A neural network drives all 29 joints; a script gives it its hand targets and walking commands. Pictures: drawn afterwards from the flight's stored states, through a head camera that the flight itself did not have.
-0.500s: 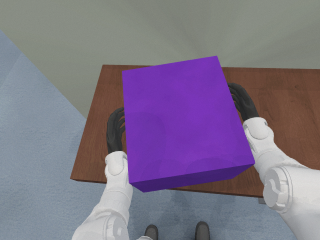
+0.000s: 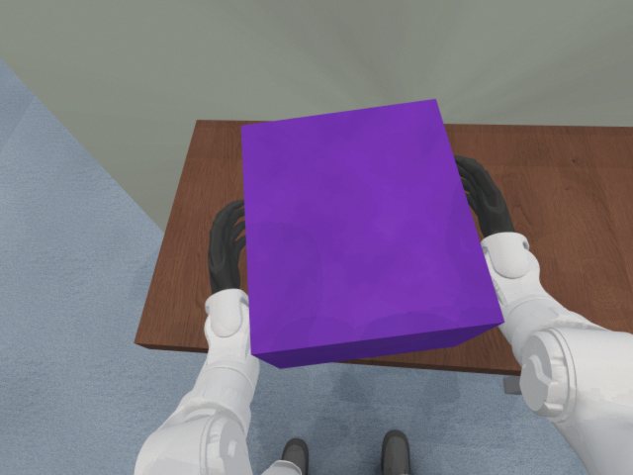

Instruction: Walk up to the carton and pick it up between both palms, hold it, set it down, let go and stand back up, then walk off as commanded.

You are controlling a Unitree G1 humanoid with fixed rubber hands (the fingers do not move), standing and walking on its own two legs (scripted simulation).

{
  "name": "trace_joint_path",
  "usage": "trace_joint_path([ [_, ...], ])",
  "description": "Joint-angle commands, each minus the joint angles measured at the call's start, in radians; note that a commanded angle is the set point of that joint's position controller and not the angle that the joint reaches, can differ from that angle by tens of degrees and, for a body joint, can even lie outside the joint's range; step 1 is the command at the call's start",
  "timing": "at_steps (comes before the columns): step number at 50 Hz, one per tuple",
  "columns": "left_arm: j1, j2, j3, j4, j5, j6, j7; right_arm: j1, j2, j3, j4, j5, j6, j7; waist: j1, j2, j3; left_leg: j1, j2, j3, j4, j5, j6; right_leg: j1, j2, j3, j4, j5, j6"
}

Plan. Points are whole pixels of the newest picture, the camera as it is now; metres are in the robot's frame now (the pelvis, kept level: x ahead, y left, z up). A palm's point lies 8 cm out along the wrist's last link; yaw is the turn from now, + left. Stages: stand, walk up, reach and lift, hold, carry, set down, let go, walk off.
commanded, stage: reach and lift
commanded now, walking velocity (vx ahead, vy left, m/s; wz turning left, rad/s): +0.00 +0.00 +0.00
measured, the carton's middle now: (353, 241) +0.41 +0.03 -0.03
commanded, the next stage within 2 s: none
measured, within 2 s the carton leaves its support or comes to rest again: leaves its support in 0.58 s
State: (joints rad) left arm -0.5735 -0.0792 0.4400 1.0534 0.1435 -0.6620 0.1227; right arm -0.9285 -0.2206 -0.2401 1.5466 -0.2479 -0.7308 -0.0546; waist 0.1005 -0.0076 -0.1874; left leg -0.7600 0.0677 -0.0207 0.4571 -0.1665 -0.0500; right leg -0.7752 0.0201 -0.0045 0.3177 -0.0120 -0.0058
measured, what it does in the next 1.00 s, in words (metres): stands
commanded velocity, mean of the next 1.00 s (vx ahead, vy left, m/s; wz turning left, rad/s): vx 0.00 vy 0.00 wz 0.00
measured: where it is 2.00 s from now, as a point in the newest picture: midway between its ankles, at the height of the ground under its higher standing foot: outside the picture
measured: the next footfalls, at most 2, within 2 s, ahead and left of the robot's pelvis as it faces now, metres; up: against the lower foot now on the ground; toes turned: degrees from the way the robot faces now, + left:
none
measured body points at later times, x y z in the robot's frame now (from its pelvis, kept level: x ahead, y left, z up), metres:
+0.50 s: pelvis +0.00 -0.01 -0.01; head +0.11 -0.02 +0.43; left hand +0.35 +0.19 -0.03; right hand +0.44 -0.14 +0.00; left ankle +0.00 +0.15 -0.73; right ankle +0.05 -0.12 -0.73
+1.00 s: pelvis -0.01 +0.00 +0.01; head -0.01 +0.01 +0.46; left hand +0.39 +0.19 +0.12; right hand +0.43 -0.15 +0.14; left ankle +0.00 +0.15 -0.73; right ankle +0.05 -0.12 -0.73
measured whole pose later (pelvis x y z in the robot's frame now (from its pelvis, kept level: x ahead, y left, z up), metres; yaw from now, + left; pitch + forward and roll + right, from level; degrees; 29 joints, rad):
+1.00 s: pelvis -0.01 +0.00 +0.01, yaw +3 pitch +8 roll -1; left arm -0.69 0.05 0.19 0.92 -0.01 -0.12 0.13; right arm -0.79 -0.20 -0.03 1.06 0.10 -0.12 -0.11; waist 0.03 -0.02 -0.17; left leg -0.39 0.04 -0.05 0.42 -0.18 -0.05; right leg -0.41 -0.01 -0.04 0.35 -0.08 0.00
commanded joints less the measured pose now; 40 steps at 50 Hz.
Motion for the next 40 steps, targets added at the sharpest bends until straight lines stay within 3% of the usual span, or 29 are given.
trace_joint_path([
  [1,-0.309,-0.472,-0.321,0.045,0.118,0.017,-0.111,-0.29,0.497,0.131,-0.016,-0.144,-0.083,0.152,-0.011,-0.024,-0.636,0.161,-0.077,0.147,-0.013,0.313,0.027,0.515,0.052,-0.098,0.09,0.272,-0.008],
  [2,-0.34,-0.48,-0.344,-0.011,0.098,0.023,-0.102,-0.352,0.511,0.169,-0.033,-0.132,-0.083,0.158,0.02,-0.028,-0.69,0.169,-0.08,0.15,-0.006,0.315,0.031,0.518,0.053,-0.096,0.091,0.253,-0.006],
  [4,-0.365,-0.468,-0.377,-0.002,0.061,0.025,-0.095,-0.375,0.479,0.164,-0.031,-0.129,-0.074,0.155,-0.013,-0.065,-0.672,0.194,-0.074,0.136,-0.009,0.282,0.027,0.49,0.066,-0.113,0.085,0.206,-0.007],
  [5,-0.354,-0.465,-0.36,0.025,0.065,0.028,-0.099,-0.386,0.504,0.177,-0.06,-0.117,-0.076,0.154,-0.001,-0.064,-0.687,0.164,-0.079,0.138,0.007,0.288,0.03,0.51,0.069,-0.106,0.1,0.249,-0.008],
  [6,-0.392,-0.467,-0.362,0.013,0.053,0.033,-0.095,-0.412,0.492,0.179,-0.068,-0.115,-0.061,0.149,-0.019,-0.061,-0.684,0.159,-0.083,0.127,-0.001,0.28,0.029,0.527,0.062,-0.102,0.105,0.248,-0.004],
  [7,-0.412,-0.466,-0.368,-0.008,0.03,0.042,-0.094,-0.407,0.473,0.162,-0.074,-0.107,-0.056,0.16,-0.011,-0.096,-0.688,0.19,-0.067,0.132,-0.001,0.238,0.037,0.469,0.064,-0.106,0.085,0.157,0.003],
  [9,-0.441,-0.448,-0.391,0.024,0.029,0.049,-0.089,-0.393,0.497,0.157,-0.079,-0.119,-0.048,0.15,-0.036,-0.071,-0.65,0.187,-0.076,0.137,-0.022,0.177,0.033,0.476,0.059,-0.095,0.072,0.13,-0.002],
  [10,-0.411,-0.45,-0.371,0.017,0.036,0.038,-0.091,-0.399,0.537,0.182,-0.071,-0.121,-0.037,0.165,0.021,-0.076,-0.652,0.161,-0.081,0.142,-0.01,0.164,0.04,0.467,0.056,-0.086,0.082,0.075,-0.001],
  [11,-0.394,-0.476,-0.413,-0.02,0.003,0.042,-0.087,-0.381,0.548,0.211,-0.033,-0.095,-0.028,0.155,0.022,-0.076,-0.657,0.138,-0.083,0.139,0.008,0.218,0.036,0.481,0.066,-0.091,0.12,0.158,0.003],
  [12,-0.437,-0.469,-0.408,-0.003,0.019,0.044,-0.084,-0.381,0.529,0.195,-0.022,-0.086,-0.022,0.164,0.013,-0.03,-0.67,0.192,-0.08,0.134,-0.002,0.203,0.025,0.46,0.059,-0.085,0.097,0.133,-0.003],
  [13,-0.423,-0.497,-0.441,-0.028,-0.003,0.054,-0.076,-0.392,0.514,0.187,-0.049,-0.093,-0.019,0.169,-0.005,-0.029,-0.75,0.206,-0.078,0.119,0.019,0.233,0.019,0.421,0.074,-0.093,0.106,0.144,-0.015],
  [15,-0.406,-0.493,-0.465,0.008,-0.028,0.063,-0.076,-0.409,0.567,0.257,-0.072,-0.066,-0.009,0.17,0.009,-0.063,-0.741,0.197,-0.079,0.124,0.03,0.248,0.024,0.442,0.072,-0.088,0.12,0.206,-0.006],
  [17,-0.444,-0.505,-0.491,-0.066,-0.042,0.064,-0.075,-0.358,0.577,0.277,-0.034,-0.053,0.017,0.162,0.003,-0.046,-0.741,0.187,-0.084,0.116,0.036,0.265,0.019,0.484,0.07,-0.078,0.132,0.232,-0.007],
  [18,-0.439,-0.487,-0.478,-0.066,-0.036,0.066,-0.074,-0.371,0.563,0.277,-0.049,-0.035,0.015,0.163,0.005,-0.072,-0.736,0.181,-0.085,0.113,0.038,0.236,0.022,0.482,0.074,-0.078,0.143,0.221,0.005],
  [20,-0.442,-0.49,-0.507,-0.027,-0.064,0.079,-0.077,-0.399,0.576,0.274,-0.121,-0.05,0.029,0.157,-0.029,-0.101,-0.729,0.167,-0.085,0.106,0.029,0.204,0.027,0.463,0.076,-0.081,0.129,0.206,0.006],
  [21,-0.442,-0.49,-0.507,-0.056,-0.071,0.074,-0.08,-0.376,0.601,0.33,-0.135,-0.018,0.045,0.162,-0.004,-0.099,-0.777,0.159,-0.095,0.111,0.05,0.22,0.028,0.497,0.068,-0.065,0.151,0.24,0.013],
  [22,-0.496,-0.497,-0.535,-0.123,-0.087,0.074,-0.081,-0.358,0.636,0.342,-0.148,-0.023,0.058,0.149,-0.012,-0.104,-0.803,0.183,-0.091,0.103,0.044,0.239,0.026,0.526,0.07,-0.059,0.146,0.258,0.014],
  [24,-0.519,-0.503,-0.554,-0.1,-0.099,0.091,-0.087,-0.35,0.643,0.356,-0.187,-0.001,0.089,0.144,-0.052,-0.114,-0.776,0.171,-0.098,0.085,0.056,0.246,0.022,0.576,0.067,-0.057,0.163,0.314,0.021],
  [25,-0.479,-0.502,-0.548,-0.081,-0.096,0.1,-0.089,-0.345,0.634,0.374,-0.207,0.014,0.096,0.155,-0.026,-0.112,-0.759,0.163,-0.098,0.084,0.043,0.226,0.026,0.563,0.065,-0.055,0.162,0.285,0.022],
  [26,-0.532,-0.477,-0.566,-0.127,-0.116,0.106,-0.091,-0.34,0.674,0.401,-0.234,0.034,0.121,0.139,-0.026,-0.097,-0.772,0.153,-0.102,0.079,0.034,0.205,0.024,0.603,0.06,-0.045,0.169,0.286,0.026],
  [27,-0.63,-0.504,-0.581,-0.201,-0.125,0.101,-0.087,-0.352,0.693,0.404,-0.23,0.046,0.127,0.132,-0.023,-0.078,-0.778,0.172,-0.106,0.08,0.028,0.216,0.018,0.637,0.061,-0.034,0.168,0.315,0.034],
  [29,-0.549,-0.492,-0.583,-0.209,-0.131,0.119,-0.093,-0.32,0.753,0.507,-0.362,0.087,0.154,0.125,-0.009,-0.106,-0.785,0.163,-0.126,0.087,0.049,0.254,0.028,0.696,0.047,0.001,0.194,0.439,0.048],
  [31,-0.572,-0.546,-0.665,-0.284,-0.158,0.136,-0.093,-0.294,0.781,0.511,-0.444,0.13,0.177,0.107,-0.06,-0.068,-0.834,0.212,-0.12,0.047,0.044,0.294,0.008,0.702,0.06,-0.01,0.185,0.483,0.04],
  [32,-0.56,-0.533,-0.67,-0.339,-0.156,0.149,-0.091,-0.294,0.806,0.555,-0.526,0.157,0.186,0.106,-0.036,-0.066,-0.88,0.196,-0.126,0.055,0.049,0.301,0.011,0.742,0.051,0.005,0.203,0.502,0.051],
  [34,-0.655,-0.524,-0.67,-0.375,-0.167,0.17,-0.099,-0.339,0.85,0.592,-0.638,0.198,0.228,0.092,-0.05,-0.073,-0.827,0.189,-0.136,0.056,0.029,0.249,0.018,0.796,0.036,0.023,0.196,0.478,0.068],
  [36,-0.764,-0.521,-0.702,-0.462,-0.201,0.191,-0.1,-0.365,0.881,0.621,-0.709,0.216,0.281,0.093,-0.069,-0.07,-0.794,0.206,-0.142,0.05,0.014,0.184,0.022,0.77,0.028,0.019,0.166,0.332,0.07],
  [37,-0.743,-0.548,-0.729,-0.428,-0.202,0.215,-0.101,-0.355,0.856,0.604,-0.732,0.213,0.304,0.098,-0.102,-0.083,-0.752,0.222,-0.129,0.05,0.006,0.151,0.017,0.751,0.038,-0.011,0.149,0.236,0.068],
  [39,-0.795,-0.537,-0.744,-0.473,-0.205,0.248,-0.113,-0.338,0.852,0.601,-0.76,0.225,0.357,0.099,-0.099,-0.032,-0.687,0.277,-0.13,0.047,-0.005,0.14,0.012,0.733,0.031,-0.002,0.136,0.187,0.062],
  [40,-0.841,-0.533,-0.714,-0.461,-0.2,0.268,-0.118,-0.405,0.854,0.597,-0.801,0.228,0.385,0.096,-0.097,-0.074,-0.641,0.255,-0.133,0.035,-0.026,0.081,0.022,0.744,0.017,0.007,0.105,0.107,0.064],
])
